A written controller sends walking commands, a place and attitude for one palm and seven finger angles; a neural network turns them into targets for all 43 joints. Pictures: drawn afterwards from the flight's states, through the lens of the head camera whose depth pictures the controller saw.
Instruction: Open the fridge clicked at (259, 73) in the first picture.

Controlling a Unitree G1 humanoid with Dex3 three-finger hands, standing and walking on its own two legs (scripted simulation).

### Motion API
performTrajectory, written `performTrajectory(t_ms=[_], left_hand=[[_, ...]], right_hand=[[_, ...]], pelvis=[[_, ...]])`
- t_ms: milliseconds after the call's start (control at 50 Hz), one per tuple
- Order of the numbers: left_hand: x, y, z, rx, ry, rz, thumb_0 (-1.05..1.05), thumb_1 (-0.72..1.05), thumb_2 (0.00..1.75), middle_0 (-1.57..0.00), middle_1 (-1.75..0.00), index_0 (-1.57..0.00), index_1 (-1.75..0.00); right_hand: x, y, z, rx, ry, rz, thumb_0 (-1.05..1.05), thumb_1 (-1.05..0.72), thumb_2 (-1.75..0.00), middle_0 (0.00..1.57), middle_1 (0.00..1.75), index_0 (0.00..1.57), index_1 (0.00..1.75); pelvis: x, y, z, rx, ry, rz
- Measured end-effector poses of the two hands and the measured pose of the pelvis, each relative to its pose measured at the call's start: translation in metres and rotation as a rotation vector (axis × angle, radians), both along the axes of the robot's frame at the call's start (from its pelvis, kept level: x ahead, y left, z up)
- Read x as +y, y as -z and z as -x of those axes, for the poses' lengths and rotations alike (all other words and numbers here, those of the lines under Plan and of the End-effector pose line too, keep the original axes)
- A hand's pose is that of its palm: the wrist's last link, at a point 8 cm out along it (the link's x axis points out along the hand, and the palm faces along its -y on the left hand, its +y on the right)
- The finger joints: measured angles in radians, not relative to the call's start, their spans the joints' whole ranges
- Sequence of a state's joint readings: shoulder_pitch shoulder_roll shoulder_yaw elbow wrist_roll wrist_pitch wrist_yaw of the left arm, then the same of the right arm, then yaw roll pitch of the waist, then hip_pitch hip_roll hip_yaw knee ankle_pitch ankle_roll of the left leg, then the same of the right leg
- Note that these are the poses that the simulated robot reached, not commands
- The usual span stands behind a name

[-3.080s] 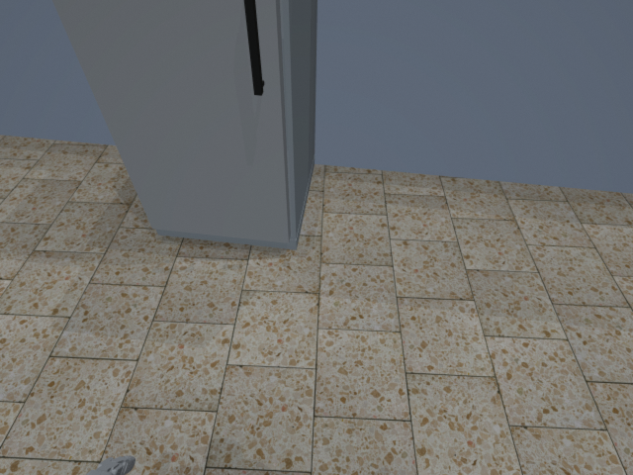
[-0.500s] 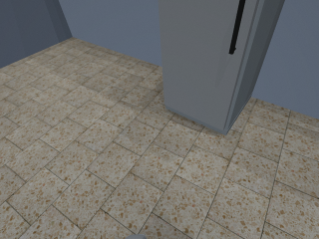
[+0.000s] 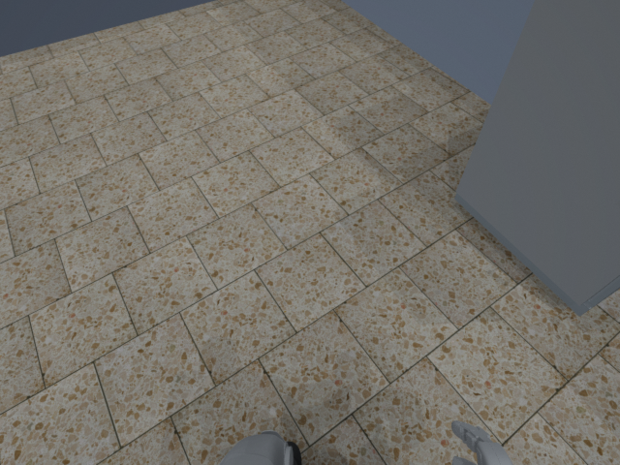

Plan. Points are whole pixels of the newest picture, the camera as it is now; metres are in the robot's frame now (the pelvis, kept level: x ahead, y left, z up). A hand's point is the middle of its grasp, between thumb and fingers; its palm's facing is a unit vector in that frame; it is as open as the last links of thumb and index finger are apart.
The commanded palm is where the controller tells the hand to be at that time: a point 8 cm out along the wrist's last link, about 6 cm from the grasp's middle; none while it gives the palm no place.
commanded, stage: walk to a spot facing it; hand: right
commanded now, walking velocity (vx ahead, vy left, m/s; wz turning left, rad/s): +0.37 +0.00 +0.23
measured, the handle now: out of the picture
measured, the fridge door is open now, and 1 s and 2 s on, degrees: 0 0 0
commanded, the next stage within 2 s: turn to face it in 0.80 s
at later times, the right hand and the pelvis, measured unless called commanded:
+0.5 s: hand (499, 430) +0.22 -0.24 -0.17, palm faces -0.05 +0.99 -0.14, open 7.4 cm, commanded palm none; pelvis +0.22 -0.06 +0.02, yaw +7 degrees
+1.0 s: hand (421, 240) +0.55 -0.15 -0.17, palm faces -0.33 +0.92 -0.21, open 7.4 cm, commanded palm none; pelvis +0.40 -0.01 +0.00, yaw +21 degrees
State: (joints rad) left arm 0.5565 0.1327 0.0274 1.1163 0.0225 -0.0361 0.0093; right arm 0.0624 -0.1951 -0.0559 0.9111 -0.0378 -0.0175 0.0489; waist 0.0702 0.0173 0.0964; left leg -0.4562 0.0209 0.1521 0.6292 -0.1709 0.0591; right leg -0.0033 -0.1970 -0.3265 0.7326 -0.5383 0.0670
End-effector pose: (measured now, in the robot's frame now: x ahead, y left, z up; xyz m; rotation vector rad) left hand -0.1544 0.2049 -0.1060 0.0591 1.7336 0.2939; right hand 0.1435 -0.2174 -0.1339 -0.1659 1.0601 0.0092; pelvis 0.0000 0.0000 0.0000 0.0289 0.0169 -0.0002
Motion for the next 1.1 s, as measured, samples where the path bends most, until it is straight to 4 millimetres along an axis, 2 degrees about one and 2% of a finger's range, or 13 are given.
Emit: performTrajectory(t_ms=[60,140,200,300,400,440,480,660,760,880,980,1040,1100], left_hand=[[0.012,0.008,-0.048,-0.053,-0.007,-0.01,0.01,0.91,0.9,-0.2,-0.3,-0.21,-0.3],[0.028,0.008,-0.153,-0.267,0.042,-0.048,0.01,0.91,0.9,-0.2,-0.3,-0.2,-0.3],[0.031,0.002,-0.232,-0.431,0.083,-0.066,0.01,0.91,0.9,-0.2,-0.3,-0.2,-0.3],[0.017,-0.009,-0.338,-0.599,0.152,-0.067,0.01,0.91,0.9,-0.19,-0.3,-0.2,-0.3],[-0.01,-0.013,-0.41,-0.656,0.208,-0.087,0.01,0.91,0.9,-0.19,-0.3,-0.2,-0.3],[-0.019,-0.015,-0.422,-0.666,0.198,-0.097,0.0,0.91,0.9,-0.2,-0.3,-0.2,-0.3],[-0.027,-0.017,-0.421,-0.646,0.159,-0.105,0.0,0.91,0.9,-0.2,-0.3,-0.2,-0.3],[-0.042,-0.023,-0.378,-0.393,-0.018,-0.141,-0.01,0.94,0.9,-0.2,-0.3,-0.2,-0.3],[-0.064,-0.014,-0.36,-0.265,-0.127,-0.09,0.0,0.92,0.9,-0.2,-0.3,-0.2,-0.3],[-0.083,0.003,-0.36,-0.162,-0.264,-0.015,0.01,0.91,0.9,-0.2,-0.3,-0.2,-0.3],[-0.07,0.03,-0.381,-0.122,-0.337,0.037,0.01,0.91,0.9,-0.2,-0.3,-0.21,-0.3],[-0.047,0.039,-0.416,-0.17,-0.326,0.024,0.01,0.91,0.9,-0.2,-0.3,-0.2,-0.3],[-0.023,0.035,-0.462,-0.265,-0.286,-0.001,0.01,0.91,0.9,-0.2,-0.3,-0.2,-0.3]], right_hand=[[0.007,-0.003,-0.025,-0.027,0.016,0.004,0.0,-0.9,-0.9,0.2,0.3,0.2,0.3],[0.003,-0.011,-0.027,0.039,0.027,0.026,0.0,-0.9,-0.9,0.2,0.3,0.2,0.3],[-0.013,-0.015,-0.027,0.083,0.058,0.061,-0.01,-0.93,-0.9,0.2,0.3,0.2,0.3],[-0.039,-0.008,-0.029,0.167,0.091,0.067,-0.01,-0.92,-0.9,0.2,0.3,0.2,0.3],[-0.064,0.015,-0.039,0.263,0.13,0.036,0.0,-0.91,-0.9,0.2,0.3,0.2,0.3],[-0.07,0.015,-0.048,0.308,0.114,0.032,0.0,-0.91,-0.9,0.2,0.3,0.2,0.3],[-0.075,0.008,-0.064,0.335,0.091,0.03,0.0,-0.91,-0.9,0.2,0.3,0.2,0.3],[-0.077,-0.008,-0.174,0.292,0.023,0.019,0.0,-0.91,-0.9,0.2,0.3,0.19,0.3],[-0.06,-0.007,-0.238,0.281,-0.041,0.021,0.0,-0.91,-0.9,0.2,0.3,0.19,0.3],[-0.023,-0.006,-0.334,0.225,-0.171,0.058,0.0,-0.92,-0.9,0.2,0.3,0.19,0.3],[0.016,0.002,-0.41,0.092,-0.246,0.095,0.0,-0.91,-0.9,0.2,0.3,0.2,0.3],[0.031,-0.005,-0.431,0.052,-0.243,0.102,0.0,-0.91,-0.9,0.2,0.3,0.2,0.3],[0.042,-0.014,-0.441,0.041,-0.241,0.094,0.0,-0.91,-0.9,0.2,0.3,0.2,0.3]], pelvis=[[0.007,-0.002,-0.024,-0.022,-0.017,-0.003],[0.005,-0.015,-0.056,-0.03,-0.043,-0.01],[0.0,-0.021,-0.08,-0.026,-0.053,-0.018],[-0.016,-0.02,-0.124,-0.024,-0.065,-0.036],[-0.041,-0.01,-0.176,-0.032,-0.08,-0.027],[-0.051,-0.012,-0.192,-0.037,-0.107,-0.027],[-0.058,-0.018,-0.209,-0.042,-0.122,-0.033],[-0.068,-0.035,-0.277,-0.036,-0.2,-0.024],[-0.06,-0.032,-0.314,-0.032,-0.249,-0.012],[-0.039,-0.021,-0.356,-0.032,-0.321,-0.006],[-0.009,0.002,-0.392,-0.036,-0.359,0.025],[-0.002,0.001,-0.405,-0.049,-0.353,0.007],[0.004,-0.008,-0.416,-0.048,-0.337,0.004]])
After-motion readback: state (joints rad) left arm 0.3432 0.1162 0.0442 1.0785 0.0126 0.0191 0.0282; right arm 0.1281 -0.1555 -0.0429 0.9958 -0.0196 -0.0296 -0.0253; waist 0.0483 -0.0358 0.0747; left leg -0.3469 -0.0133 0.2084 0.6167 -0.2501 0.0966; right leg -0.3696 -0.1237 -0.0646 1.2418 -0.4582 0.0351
